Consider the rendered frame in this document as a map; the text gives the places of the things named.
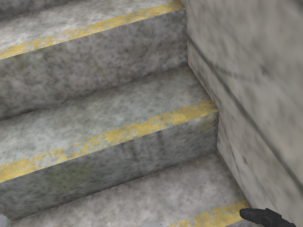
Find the right robot hand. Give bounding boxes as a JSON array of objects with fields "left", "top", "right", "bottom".
[{"left": 240, "top": 208, "right": 296, "bottom": 227}]

